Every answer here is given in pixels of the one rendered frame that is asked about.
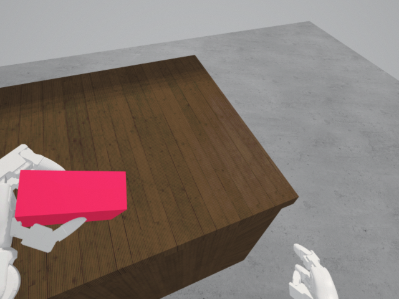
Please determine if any robot left hand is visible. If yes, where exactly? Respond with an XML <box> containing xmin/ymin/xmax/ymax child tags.
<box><xmin>0</xmin><ymin>144</ymin><xmax>87</xmax><ymax>253</ymax></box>

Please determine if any table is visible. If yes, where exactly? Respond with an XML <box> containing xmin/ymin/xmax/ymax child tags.
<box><xmin>0</xmin><ymin>55</ymin><xmax>299</xmax><ymax>299</ymax></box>

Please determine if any left robot forearm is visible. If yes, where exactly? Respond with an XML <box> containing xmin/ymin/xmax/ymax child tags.
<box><xmin>0</xmin><ymin>247</ymin><xmax>21</xmax><ymax>299</ymax></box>

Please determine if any sponge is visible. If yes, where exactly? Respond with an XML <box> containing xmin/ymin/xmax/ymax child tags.
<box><xmin>15</xmin><ymin>170</ymin><xmax>127</xmax><ymax>227</ymax></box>

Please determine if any robot right hand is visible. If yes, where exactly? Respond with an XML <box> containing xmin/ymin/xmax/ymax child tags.
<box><xmin>289</xmin><ymin>244</ymin><xmax>339</xmax><ymax>299</ymax></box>

